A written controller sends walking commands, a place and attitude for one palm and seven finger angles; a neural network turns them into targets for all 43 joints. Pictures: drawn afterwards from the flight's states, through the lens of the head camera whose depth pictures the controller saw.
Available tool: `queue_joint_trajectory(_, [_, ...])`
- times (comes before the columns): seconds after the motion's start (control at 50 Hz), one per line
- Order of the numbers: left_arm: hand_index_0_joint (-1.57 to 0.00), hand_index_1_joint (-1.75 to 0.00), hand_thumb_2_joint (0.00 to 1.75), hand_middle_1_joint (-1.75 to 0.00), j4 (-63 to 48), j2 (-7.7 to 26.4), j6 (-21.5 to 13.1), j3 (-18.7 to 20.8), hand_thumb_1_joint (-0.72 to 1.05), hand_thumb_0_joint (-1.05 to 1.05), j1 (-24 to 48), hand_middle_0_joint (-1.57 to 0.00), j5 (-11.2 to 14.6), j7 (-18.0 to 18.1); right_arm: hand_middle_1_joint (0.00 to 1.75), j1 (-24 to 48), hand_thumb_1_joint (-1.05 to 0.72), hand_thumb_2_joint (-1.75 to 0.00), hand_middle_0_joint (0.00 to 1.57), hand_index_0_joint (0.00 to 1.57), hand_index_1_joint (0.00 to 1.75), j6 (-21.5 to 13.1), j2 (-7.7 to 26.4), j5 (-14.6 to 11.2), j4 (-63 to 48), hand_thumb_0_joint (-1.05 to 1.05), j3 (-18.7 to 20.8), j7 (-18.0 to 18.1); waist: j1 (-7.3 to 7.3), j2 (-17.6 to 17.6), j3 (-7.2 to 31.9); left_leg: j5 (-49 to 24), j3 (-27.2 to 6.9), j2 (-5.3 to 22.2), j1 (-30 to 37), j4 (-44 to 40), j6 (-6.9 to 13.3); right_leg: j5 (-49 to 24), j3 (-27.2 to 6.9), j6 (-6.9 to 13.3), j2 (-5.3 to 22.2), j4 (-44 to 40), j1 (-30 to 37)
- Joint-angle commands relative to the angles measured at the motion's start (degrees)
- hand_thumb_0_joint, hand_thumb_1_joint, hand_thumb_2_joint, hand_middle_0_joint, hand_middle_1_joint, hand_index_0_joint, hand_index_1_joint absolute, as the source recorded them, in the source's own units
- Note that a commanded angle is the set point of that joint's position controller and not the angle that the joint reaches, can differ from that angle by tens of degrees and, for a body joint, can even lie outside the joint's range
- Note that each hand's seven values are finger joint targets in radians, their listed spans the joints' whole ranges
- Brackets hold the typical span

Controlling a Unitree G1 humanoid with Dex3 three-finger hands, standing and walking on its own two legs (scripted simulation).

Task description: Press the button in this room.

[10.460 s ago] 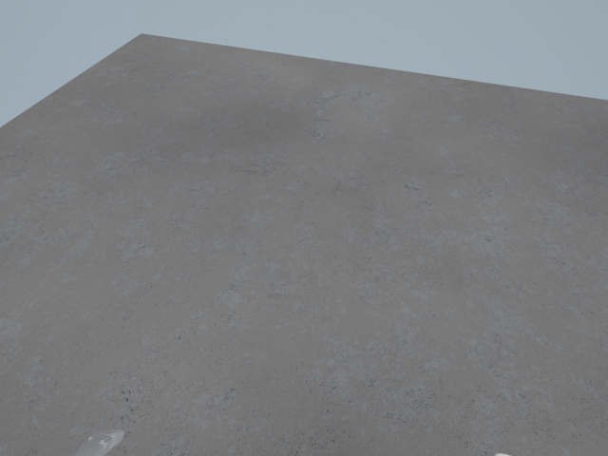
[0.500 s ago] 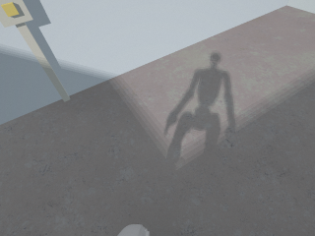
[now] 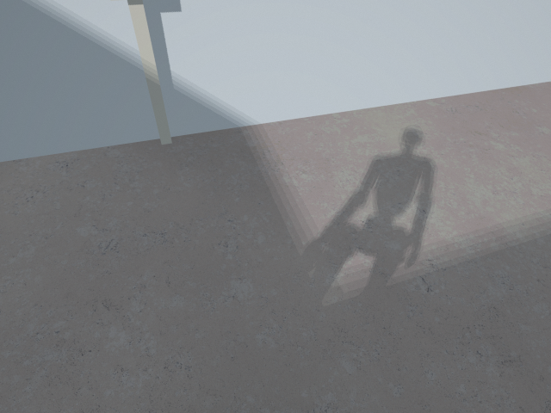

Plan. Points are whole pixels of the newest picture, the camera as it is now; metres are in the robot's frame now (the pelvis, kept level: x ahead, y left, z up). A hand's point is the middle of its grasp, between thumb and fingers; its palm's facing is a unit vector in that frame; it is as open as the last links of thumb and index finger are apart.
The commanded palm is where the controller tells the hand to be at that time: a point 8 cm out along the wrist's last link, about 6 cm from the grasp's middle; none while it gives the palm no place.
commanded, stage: turn or walk to find it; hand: left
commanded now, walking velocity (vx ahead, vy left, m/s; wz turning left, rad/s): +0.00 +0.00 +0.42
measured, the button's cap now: out of the picture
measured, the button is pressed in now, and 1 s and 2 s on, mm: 0 0 0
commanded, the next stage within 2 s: none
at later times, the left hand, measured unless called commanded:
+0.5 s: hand out of the picture -0.03 +0.18 -0.17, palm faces +0.21 -0.95 -0.23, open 7.4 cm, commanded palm none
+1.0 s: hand out of the picture -0.06 +0.23 -0.16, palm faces +0.37 -0.89 -0.27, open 7.4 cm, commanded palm none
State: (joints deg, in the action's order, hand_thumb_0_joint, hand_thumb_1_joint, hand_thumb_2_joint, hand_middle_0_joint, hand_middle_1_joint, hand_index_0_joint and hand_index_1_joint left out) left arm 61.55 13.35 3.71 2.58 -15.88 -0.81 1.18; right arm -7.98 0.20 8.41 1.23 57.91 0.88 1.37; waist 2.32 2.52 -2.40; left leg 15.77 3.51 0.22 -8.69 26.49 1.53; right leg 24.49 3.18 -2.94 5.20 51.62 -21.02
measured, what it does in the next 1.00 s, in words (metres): steps on the spot, turning left: right foot, then left foot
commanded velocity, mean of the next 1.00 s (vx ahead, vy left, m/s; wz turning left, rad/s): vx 0.00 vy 0.00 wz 0.42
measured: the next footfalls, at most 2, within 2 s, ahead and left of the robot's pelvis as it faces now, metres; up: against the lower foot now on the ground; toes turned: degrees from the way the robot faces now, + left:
right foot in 0.20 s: +0.02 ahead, -0.13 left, +0.00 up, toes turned -2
left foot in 0.60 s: -0.05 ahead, +0.14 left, +0.00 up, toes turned +19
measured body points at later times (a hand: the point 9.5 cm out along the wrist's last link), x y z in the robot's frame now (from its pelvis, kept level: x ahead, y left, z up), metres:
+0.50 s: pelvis -0.05 -0.01 +0.00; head -0.02 -0.01 +0.44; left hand -0.04 +0.23 -0.15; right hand +0.02 -0.26 -0.16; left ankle -0.09 +0.12 -0.69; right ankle -0.02 -0.13 -0.74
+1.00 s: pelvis -0.09 +0.00 +0.00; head -0.06 +0.00 +0.45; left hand -0.08 +0.28 -0.13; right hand +0.04 -0.20 -0.16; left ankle -0.09 +0.12 -0.74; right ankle -0.05 -0.12 -0.71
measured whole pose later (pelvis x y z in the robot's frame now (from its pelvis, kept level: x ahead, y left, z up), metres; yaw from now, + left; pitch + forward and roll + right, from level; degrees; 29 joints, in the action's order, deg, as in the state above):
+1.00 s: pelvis -0.09 +0.00 +0.00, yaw +22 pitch +0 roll +0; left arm 53.9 12.3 3.0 3.1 -7.0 -0.3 1.0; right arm -12.2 1.6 10.7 1.9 55.7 3.1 0.0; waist -2.1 -1.1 -3.5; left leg 10.0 -2.6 -2.3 -16.7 26.9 1.0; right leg 25.0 1.4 -4.0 2.9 44.9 -19.9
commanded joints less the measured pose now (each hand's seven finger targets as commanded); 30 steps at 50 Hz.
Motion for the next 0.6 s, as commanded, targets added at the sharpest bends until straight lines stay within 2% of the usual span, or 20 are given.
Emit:
queue_joint_trajectory(0.0, [-0.2,-0.3,0.9,-0.3,-3.0,1.5,-1.9,-0.3,0.9,0.0,1.4,-0.2,0.0,-0.1,0.3,-3.4,-0.9,-0.9,0.2,0.2,0.3,-0.4,11.3,-0.4,-0.7,0.0,2.6,0.7,-2.63,-9.6,-0.4,-27.9,-10.8,14.1,1.9,-9.3,7.1,0.2,-0.6,-0.9,0.3,-1.5,-2.7])
queue_joint_trajectory(0.06, [-0.2,-0.3,0.9,-0.3,-3.9,1.1,-2.3,-0.2,0.9,0.0,2.5,-0.2,0.1,0.1,0.3,-4.1,-0.9,-0.9,0.2,0.2,0.3,0.0,11.8,-0.1,-0.6,0.0,3.2,0.5,-3.39,-9.6,0.8,-30.1,-13.4,14.3,2.7,-7.3,7.7,1.7,0.2,-1.0,-0.4,-9.1,-0.3])
queue_joint_trajectory(0.1, [-0.2,-0.3,0.9,-0.3,-3.7,1.2,-2.6,0.0,0.9,0.0,0.8,-0.2,0.2,0.3,0.3,-3.8,-0.9,-0.9,0.2,0.2,0.3,0.1,12.2,-0.1,-0.7,0.0,3.5,0.3,-2.76,-10.4,2.4,-30.8,-14.5,13.8,2.4,-5.7,7.4,-1.1,0.8,-0.8,-1.2,-13.9,2.2])
queue_joint_trajectory(0.14, [-0.2,-0.3,0.9,-0.3,-3.0,1.5,-3.1,0.1,0.9,0.0,-2.2,-0.2,0.1,0.4,0.3,-2.4,-0.9,-0.9,0.2,0.2,0.3,0.3,11.8,-0.5,-1.2,0.0,3.7,0.1,-1.06,-9.3,3.8,-26.1,-14.4,11.7,-1.2,-3.0,5.7,-8.9,1.3,-0.6,-1.4,-22.9,8.6])
queue_joint_trajectory(0.16, [-0.2,-0.3,0.9,-0.3,-2.8,2.3,-3.6,0.4,0.9,0.0,-3.7,-0.2,0.0,0.6,0.3,-1.8,-0.9,-0.9,0.2,0.2,0.3,0.3,10.9,-0.7,-1.6,0.0,3.7,-0.1,-0.34,-6.6,4.4,-20.9,-13.1,9.2,-4.6,-0.2,3.4,-14.8,0.3,-0.2,0.1,-29.0,13.3])
queue_joint_trajectory(0.18, [-0.2,-0.3,0.9,-0.3,-2.9,5.6,-4.0,1.0,0.9,0.0,-4.0,-0.2,-0.6,0.9,0.3,-2.0,-0.9,-0.9,0.2,0.2,0.3,0.3,8.4,-1.2,-2.3,0.0,3.5,-0.4,-0.4,1.9,4.9,-10.7,-8.2,4.5,-11.9,6.0,0.4,-18.8,-7.2,2.0,7.6,-31.6,18.7])
queue_joint_trajectory(0.2, [-0.2,-0.3,0.9,-0.3,-3.4,9.3,-4.2,1.9,0.9,0.0,-4.3,-0.2,-0.8,1.0,0.3,-0.8,-0.9,-0.9,0.2,0.2,0.3,0.5,6.0,-1.1,-4.0,0.0,2.9,-0.7,0.18,12.4,2.6,7.3,-3.0,-1.8,-19.0,13.6,-2.4,-25.1,-15.9,7.8,17.1,-33.8,19.3])
queue_joint_trajectory(0.22, [-0.2,-0.3,0.9,-0.3,-4.6,10.0,-4.0,2.1,0.9,0.0,-4.3,-0.2,-0.7,0.9,0.3,1.1,-0.9,-0.9,0.2,0.2,0.3,1.2,7.9,-0.8,-4.8,0.0,3.6,-0.8,1.37,10.2,1.9,15.9,-4.4,-1.1,-18.6,24.3,-2.4,-26.8,-16.0,12.3,21.3,-35.1,14.1])
queue_joint_trajectory(0.24, [-0.2,-0.3,0.9,-0.3,-5.1,8.5,-4.1,2.3,0.9,0.0,-1.9,-0.2,-0.6,1.2,0.3,0.6,-0.9,-0.9,0.2,0.2,0.3,2.3,8.5,-0.4,-3.9,0.0,4.2,-0.8,0.34,10.8,0.3,15.1,-7.3,0.3,-19.4,31.7,-2.3,-21.7,-14.6,12.8,19.3,-36.4,10.2])
queue_joint_trajectory(0.28, [-0.2,-0.3,0.9,-0.3,-6.8,6.3,-4.0,1.7,0.9,0.0,2.6,-0.2,-0.4,1.0,0.3,-1.8,-0.9,-0.9,0.2,0.2,0.3,2.8,8.4,-0.3,-2.2,0.0,4.6,-1.4,-1.83,6.6,-2.4,10.1,-6.4,1.0,-20.2,39.5,-2.9,-18.5,-8.6,11.2,15.5,-36.3,7.6])
queue_joint_trajectory(0.3, [-0.2,-0.3,0.9,-0.3,-7.4,5.7,-4.2,1.5,0.9,0.0,3.4,-0.2,-0.4,0.9,0.3,-3.2,-0.9,-0.9,0.2,0.2,0.3,2.9,8.0,-0.2,-1.7,0.0,4.5,-1.7,-2.5,5.1,-1.7,8.4,-5.8,1.1,-20.2,40.6,-3.3,-19.0,-5.8,10.1,14.0,-35.5,7.7])
queue_joint_trajectory(0.32, [-0.2,-0.3,0.9,-0.3,-7.8,5.5,-4.2,1.6,0.9,0.0,4.4,-0.2,-0.5,1.0,0.3,-4.5,-0.9,-0.9,0.2,0.2,0.3,2.9,7.6,-0.3,-1.4,0.0,4.5,-1.9,-3.08,5.4,-0.9,7.3,-5.2,1.5,-20.1,40.4,-3.6,-19.3,-3.6,9.2,13.4,-35.1,8.4])
queue_joint_trajectory(0.36, [-0.2,-0.3,0.9,-0.3,-8.5,6.3,-4.3,1.9,0.9,0.0,4.3,-0.2,-0.8,1.1,0.3,-4.8,-0.9,-0.9,0.2,0.2,0.3,3.0,7.5,-0.3,-1.5,0.0,4.4,-2.1,-2.75,6.5,-0.2,7.1,-3.8,2.2,-19.2,37.6,-4.4,-16.8,-1.9,9.2,13.6,-35.2,9.0])
queue_joint_trajectory(0.44, [-0.2,-0.3,0.9,-0.3,-7.7,8.4,-4.0,2.8,0.9,0.0,1.5,-0.2,-1.1,1.0,0.3,-1.0,-0.9,-0.9,0.2,0.2,0.3,2.2,6.5,-0.5,-3.2,0.0,3.6,-2.0,0.15,7.8,1.0,10.9,-0.8,3.0,-17.1,24.0,-4.9,-23.3,-1.0,10.8,15.5,-31.8,13.4])
queue_joint_trajectory(0.48, [-0.2,-0.3,0.9,-0.3,-7.3,9.4,-3.8,3.2,0.9,0.0,0.5,-0.2,-1.2,0.8,0.3,-1.2,-0.9,-0.9,0.2,0.2,0.3,1.6,6.3,-0.7,-3.6,0.0,3.3,-1.9,0.63,8.5,2.7,10.8,0.8,2.3,-14.1,16.6,-4.7,-29.4,-0.5,11.0,16.0,-28.2,15.0])
queue_joint_trajectory(0.5, [-0.2,-0.3,0.9,-0.3,-7.2,9.8,-3.7,3.2,0.9,0.0,0.7,-0.2,-1.0,0.7,0.3,-2.8,-0.9,-0.9,0.2,0.2,0.3,1.3,6.3,-0.7,-3.3,0.0,3.2,-1.8,-0.12,8.3,3.7,8.5,1.7,1.8,-11.9,12.4,-4.6,-30.9,0.3,10.2,15.6,-26.2,15.1])
queue_joint_trajectory(0.52, [-0.2,-0.3,0.9,-0.3,-7.1,9.6,-3.5,3.3,0.9,0.0,1.7,-0.2,-0.8,0.6,0.3,-5.0,-0.9,-0.9,0.2,0.2,0.3,1.0,6.6,-0.7,-3.0,0.0,3.3,-1.7,-1.39,6.8,4.6,3.7,1.9,1.8,-8.2,6.0,-4.4,-30.0,2.3,8.3,15.0,-22.9,14.4])
queue_joint_trajectory(0.54, [-0.2,-0.3,0.9,-0.3,-7.5,9.2,-3.0,3.1,0.9,0.0,2.2,-0.2,-0.2,0.5,0.3,-7.7,-0.9,-0.9,0.2,0.2,0.3,0.7,7.8,-0.6,-2.2,0.0,3.4,-1.8,-2.89,2.9,5.6,-4.6,1.3,2.1,-1.5,-0.8,-3.9,-25.3,4.6,5.4,13.4,-18.4,9.7])
queue_joint_trajectory(0.56, [-0.2,-0.3,0.9,-0.3,-8.7,6.5,-2.5,2.7,0.9,0.0,2.0,-0.2,0.3,0.3,0.3,-9.6,-0.9,-0.9,0.2,0.2,0.3,0.1,11.6,-0.3,-2.1,0.0,4.2,-1.7,-3.97,-8.7,6.1,-11.2,-9.3,8.8,3.6,-6.1,-1.3,-13.8,7.1,1.9,8.1,-9.4,1.6])
queue_joint_trajectory(0.58, [-0.2,-0.3,0.9,-0.3,-11.0,2.7,-2.1,1.7,0.9,0.0,4.2,-0.2,0.3,0.0,0.3,-11.7,-0.9,-0.9,0.2,0.2,0.3,0.0,16.7,0.0,-2.3,0.0,5.4,-1.3,-5.12,-22.6,3.8,-26.2,-24.5,20.9,4.8,-9.5,4.6,10.1,6.9,-1.5,1.6,1.5,-10.2])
